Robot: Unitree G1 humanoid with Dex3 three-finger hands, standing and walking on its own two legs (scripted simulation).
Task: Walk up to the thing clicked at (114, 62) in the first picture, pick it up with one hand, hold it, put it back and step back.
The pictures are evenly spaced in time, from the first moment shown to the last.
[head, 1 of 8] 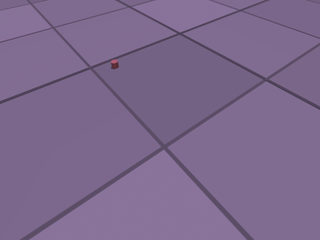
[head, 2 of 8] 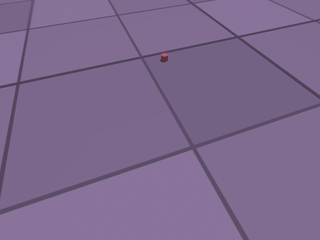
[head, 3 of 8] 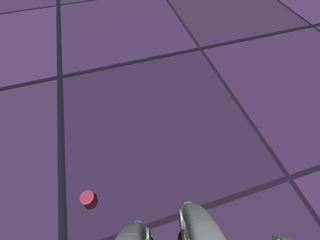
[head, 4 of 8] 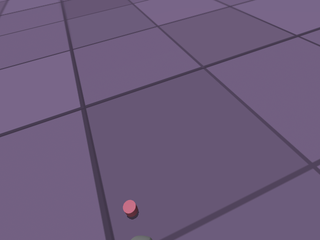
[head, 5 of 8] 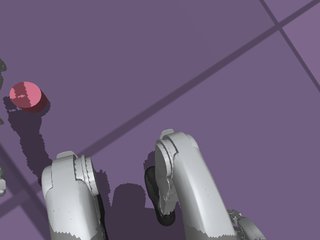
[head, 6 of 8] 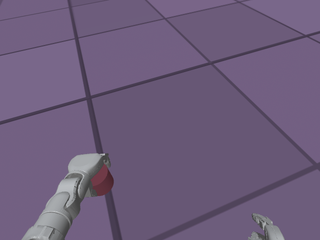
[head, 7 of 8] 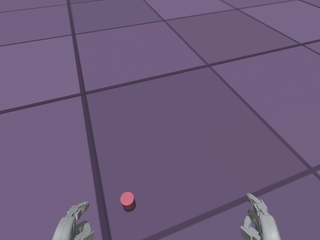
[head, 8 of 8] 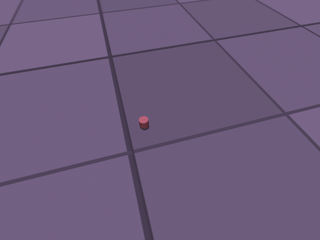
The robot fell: no
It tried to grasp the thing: yes
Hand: left
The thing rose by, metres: 0.66
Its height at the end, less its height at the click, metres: +0.00
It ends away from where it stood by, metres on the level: 0.01
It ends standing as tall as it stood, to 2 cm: yes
